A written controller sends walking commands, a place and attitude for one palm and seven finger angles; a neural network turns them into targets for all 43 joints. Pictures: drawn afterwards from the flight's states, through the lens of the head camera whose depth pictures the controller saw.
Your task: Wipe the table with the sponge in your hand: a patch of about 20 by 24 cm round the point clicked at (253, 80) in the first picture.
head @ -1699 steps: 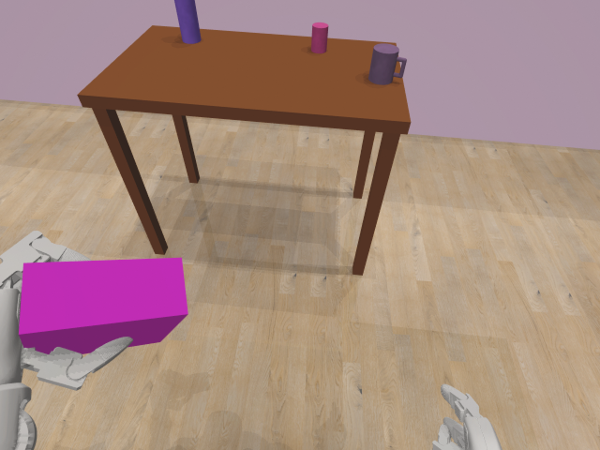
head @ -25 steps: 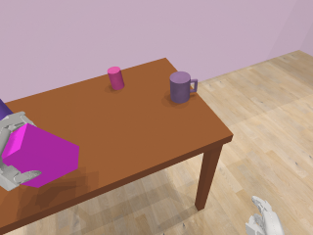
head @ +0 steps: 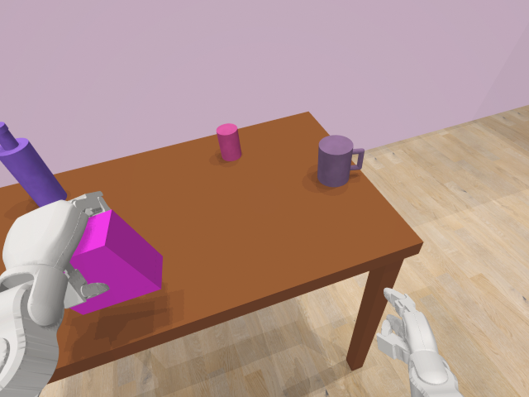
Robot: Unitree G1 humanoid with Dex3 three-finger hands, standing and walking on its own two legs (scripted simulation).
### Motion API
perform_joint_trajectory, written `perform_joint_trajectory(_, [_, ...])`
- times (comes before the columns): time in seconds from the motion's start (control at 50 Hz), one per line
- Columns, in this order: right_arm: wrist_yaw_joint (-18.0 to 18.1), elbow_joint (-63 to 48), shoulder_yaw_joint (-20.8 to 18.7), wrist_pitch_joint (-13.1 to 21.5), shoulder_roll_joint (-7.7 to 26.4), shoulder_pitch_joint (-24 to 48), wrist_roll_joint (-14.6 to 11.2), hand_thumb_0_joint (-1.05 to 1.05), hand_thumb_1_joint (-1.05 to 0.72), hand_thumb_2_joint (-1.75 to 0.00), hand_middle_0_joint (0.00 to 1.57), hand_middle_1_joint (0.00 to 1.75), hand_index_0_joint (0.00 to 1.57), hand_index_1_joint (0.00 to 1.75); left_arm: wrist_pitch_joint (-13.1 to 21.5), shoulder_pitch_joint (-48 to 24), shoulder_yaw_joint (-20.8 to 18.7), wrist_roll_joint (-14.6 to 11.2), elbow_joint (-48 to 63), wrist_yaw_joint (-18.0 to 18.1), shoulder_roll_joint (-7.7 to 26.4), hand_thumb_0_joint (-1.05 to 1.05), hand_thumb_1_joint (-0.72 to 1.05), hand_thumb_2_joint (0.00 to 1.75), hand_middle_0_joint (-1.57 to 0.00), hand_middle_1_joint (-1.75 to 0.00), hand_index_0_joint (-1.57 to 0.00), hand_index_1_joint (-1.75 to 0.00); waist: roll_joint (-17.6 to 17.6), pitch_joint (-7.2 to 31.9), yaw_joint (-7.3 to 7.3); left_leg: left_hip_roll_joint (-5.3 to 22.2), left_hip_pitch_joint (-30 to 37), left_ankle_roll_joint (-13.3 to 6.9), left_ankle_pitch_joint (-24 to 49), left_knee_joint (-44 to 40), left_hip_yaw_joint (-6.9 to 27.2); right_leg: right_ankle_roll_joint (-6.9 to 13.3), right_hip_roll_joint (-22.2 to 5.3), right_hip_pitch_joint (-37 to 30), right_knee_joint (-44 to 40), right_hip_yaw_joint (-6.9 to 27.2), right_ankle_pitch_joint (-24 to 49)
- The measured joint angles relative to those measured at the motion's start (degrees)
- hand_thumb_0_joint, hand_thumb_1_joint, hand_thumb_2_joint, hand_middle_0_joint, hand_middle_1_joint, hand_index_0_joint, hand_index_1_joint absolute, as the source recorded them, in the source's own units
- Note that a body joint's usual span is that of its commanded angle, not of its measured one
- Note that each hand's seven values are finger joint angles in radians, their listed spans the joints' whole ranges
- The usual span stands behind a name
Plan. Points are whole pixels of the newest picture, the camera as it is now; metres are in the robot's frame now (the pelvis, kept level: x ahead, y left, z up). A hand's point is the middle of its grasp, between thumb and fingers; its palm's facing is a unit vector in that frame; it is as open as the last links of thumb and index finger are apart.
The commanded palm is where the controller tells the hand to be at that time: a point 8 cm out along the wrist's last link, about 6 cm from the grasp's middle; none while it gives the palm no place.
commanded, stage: turn the palm down, sponge in hand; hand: left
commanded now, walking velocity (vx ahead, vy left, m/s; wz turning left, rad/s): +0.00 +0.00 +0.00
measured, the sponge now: (106, 272) +0.23 +0.28 +0.10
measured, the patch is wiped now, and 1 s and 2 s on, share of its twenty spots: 0.00 0.00 0.00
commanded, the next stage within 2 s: move the sponge above the wiping area in 0.72 s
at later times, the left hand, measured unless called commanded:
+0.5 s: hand (85, 242) +0.24 +0.29 +0.15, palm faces +0.12 -0.07 -0.99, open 10.0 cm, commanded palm +0.20 +0.28 +0.22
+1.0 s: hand (93, 247) +0.24 +0.28 +0.14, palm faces +0.09 -0.07 -0.99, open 10.0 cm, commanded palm +0.20 +0.28 +0.21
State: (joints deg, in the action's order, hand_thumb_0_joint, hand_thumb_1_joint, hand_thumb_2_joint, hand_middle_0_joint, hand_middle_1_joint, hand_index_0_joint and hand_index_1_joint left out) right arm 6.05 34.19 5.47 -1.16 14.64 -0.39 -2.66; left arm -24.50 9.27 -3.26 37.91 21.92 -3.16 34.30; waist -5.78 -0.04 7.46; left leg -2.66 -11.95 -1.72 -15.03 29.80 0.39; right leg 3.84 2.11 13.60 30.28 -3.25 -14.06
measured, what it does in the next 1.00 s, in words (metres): stands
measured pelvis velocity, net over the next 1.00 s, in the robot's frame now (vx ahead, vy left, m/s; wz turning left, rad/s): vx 0.00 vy -0.01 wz -0.02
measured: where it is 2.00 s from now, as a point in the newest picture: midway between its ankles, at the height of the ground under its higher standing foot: outside the picture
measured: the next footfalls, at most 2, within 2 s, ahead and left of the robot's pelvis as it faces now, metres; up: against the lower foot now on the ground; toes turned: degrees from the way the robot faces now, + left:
none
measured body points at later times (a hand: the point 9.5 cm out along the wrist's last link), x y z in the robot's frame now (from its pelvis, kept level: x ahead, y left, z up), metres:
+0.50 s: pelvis +0.01 +0.00 +0.01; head +0.00 -0.05 +0.45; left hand +0.23 +0.29 +0.20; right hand +0.28 -0.18 -0.06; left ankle +0.01 +0.10 -0.73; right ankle +0.03 -0.08 -0.73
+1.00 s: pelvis +0.00 -0.01 +0.01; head -0.01 -0.06 +0.45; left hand +0.23 +0.28 +0.20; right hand +0.28 -0.20 -0.06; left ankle +0.01 +0.10 -0.73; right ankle +0.03 -0.08 -0.73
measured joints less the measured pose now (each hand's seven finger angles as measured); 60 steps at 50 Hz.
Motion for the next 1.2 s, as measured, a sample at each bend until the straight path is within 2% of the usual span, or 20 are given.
perform_joint_trajectory(0.1, [-0.6,1.4,0.0,-0.3,0.0,1.2,0.3,0.02,-0.9,-0.9,0.2,0.3,0.2,0.3,-1.0,-2.3,1.7,3.8,-1.3,0.6,-0.5,-0.01,-0.5,1.04,-0.73,-1.34,-0.75,-1.33,0.1,-0.5,0.63,-0.1,1.3,-0.2,0.8,-1.7,-0.1,-0.1,-0.1,-1.3,-1.7,0.2,0.8])
perform_joint_trajectory(0.2, [-1.3,2.5,0.0,-0.9,0.3,2.0,0.2,0.02,-0.9,-0.9,0.2,0.3,0.2,0.3,-4.0,-4.4,2.8,6.7,-2.9,0.2,-1.2,-0.01,-0.5,1.04,-0.73,-1.34,-0.75,-1.33,-0.2,-0.4,0.74,-0.3,2.2,-0.3,1.5,-3.3,-0.3,-0.3,-0.2,-2.0,-2.9,0.4,1.3])
perform_joint_trajectory(0.28, [-1.9,2.7,-0.1,-1.3,0.5,2.6,0.1,0.02,-0.9,-0.9,0.2,0.3,0.2,0.3,-5.6,-5.0,3.8,8.6,-3.4,-0.9,-1.6,-0.01,-0.5,1.04,-0.73,-1.34,-0.75,-1.33,-0.5,-0.5,0.66,-0.4,2.7,-0.4,1.8,-4.1,-0.4,-0.3,-0.3,-2.3,-3.4,0.7,1.5])
perform_joint_trajectory(0.36, [-2.2,2.9,-0.3,-1.4,0.7,2.9,0.2,0.02,-0.9,-0.9,0.2,0.3,0.2,0.3,-5.4,-4.7,4.8,10.1,-3.4,-1.3,-1.8,-0.01,-0.5,1.04,-0.73,-1.34,-0.75,-1.33,-0.7,-0.5,0.74,-0.4,3.1,-0.5,1.9,-4.7,-0.6,-0.3,-0.2,-2.5,-3.7,0.9,1.6])
perform_joint_trajectory(0.88, [-2.1,3.6,-0.8,-0.9,0.8,3.4,0.0,0.02,-0.9,-0.9,0.2,0.3,0.2,0.3,-6.4,-5.7,6.0,11.0,-5.9,-1.3,-2.4,-0.01,-0.5,1.04,-0.73,-1.34,-0.75,-1.33,-0.8,-0.4,0.75,0.5,3.9,0.5,2.2,-5.3,-0.5,0.7,0.7,-3.1,-4.2,0.9,1.9])
perform_joint_trajectory(1.06, [-1.5,3.9,-1.1,-0.1,0.9,2.7,0.2,0.02,-0.9,-0.9,0.2,0.3,0.2,0.3,-4.2,-5.6,4.9,10.8,-8.9,-1.3,-1.8,-0.01,-0.5,1.04,-0.73,-1.34,-0.75,-1.33,-0.5,-0.6,0.33,0.9,3.8,0.9,2.1,-4.9,-0.6,1.1,1.1,-3.0,-4.0,1.0,2.0])
perform_joint_trajectory(1.2, [-1.0,4.7,-1.7,0.7,1.3,1.6,0.2,0.02,-0.9,-0.9,0.2,0.3,0.2,0.3,-2.2,-6.6,5.2,11.0,-11.7,-0.4,-2.6,-0.01,-0.5,1.04,-0.73,-1.34,-0.75,-1.33,-0.6,-0.7,0.23,1.0,3.7,1.0,2.2,-4.9,-0.3,1.2,1.2,-3.1,-4.3,0.7,2.2])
